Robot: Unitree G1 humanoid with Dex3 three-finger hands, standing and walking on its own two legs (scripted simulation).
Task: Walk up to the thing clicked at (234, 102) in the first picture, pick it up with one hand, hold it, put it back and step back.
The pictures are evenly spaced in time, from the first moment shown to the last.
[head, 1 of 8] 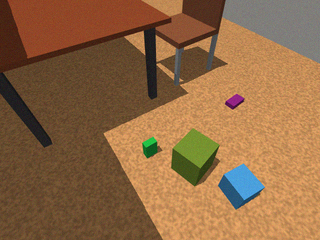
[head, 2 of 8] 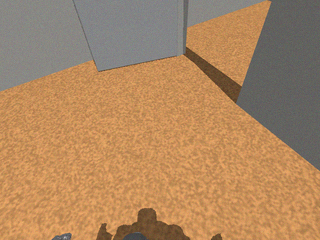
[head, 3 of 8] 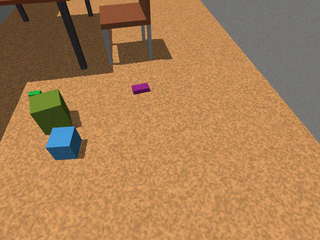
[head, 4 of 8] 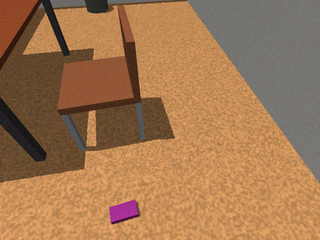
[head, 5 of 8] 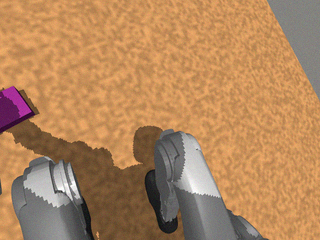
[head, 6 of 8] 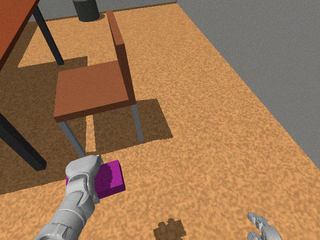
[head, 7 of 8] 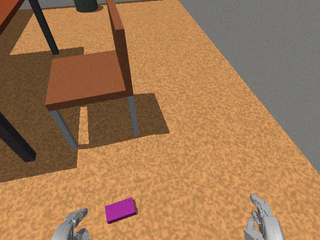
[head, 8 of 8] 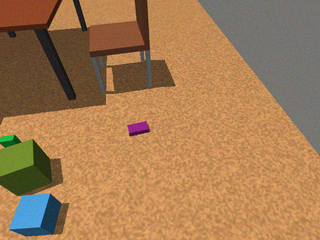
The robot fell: no
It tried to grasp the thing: yes
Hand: left
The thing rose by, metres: 0.69
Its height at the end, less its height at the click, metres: +0.00
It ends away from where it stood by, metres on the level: 0.01
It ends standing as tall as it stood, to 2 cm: yes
